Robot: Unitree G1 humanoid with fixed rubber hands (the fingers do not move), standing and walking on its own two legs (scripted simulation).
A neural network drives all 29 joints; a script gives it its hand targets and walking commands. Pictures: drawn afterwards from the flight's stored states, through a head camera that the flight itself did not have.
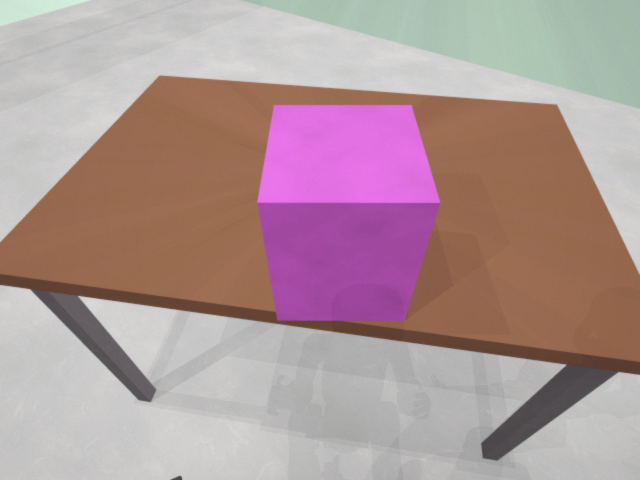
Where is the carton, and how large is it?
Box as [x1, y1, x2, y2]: [257, 105, 439, 320]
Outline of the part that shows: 274,105 257,203 277,320 403,320 439,205 439,200 411,105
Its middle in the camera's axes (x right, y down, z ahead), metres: +0.03 -0.04 +0.59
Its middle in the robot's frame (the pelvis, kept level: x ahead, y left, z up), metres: +0.49 -0.03 +0.06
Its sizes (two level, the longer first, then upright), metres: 0.210 0.200 0.250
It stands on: a table, 0.70 m high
